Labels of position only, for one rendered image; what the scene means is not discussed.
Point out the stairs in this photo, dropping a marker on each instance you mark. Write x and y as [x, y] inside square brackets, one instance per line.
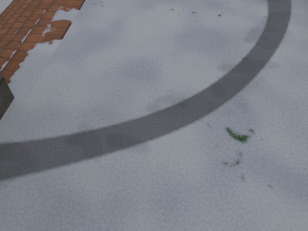
[16, 23]

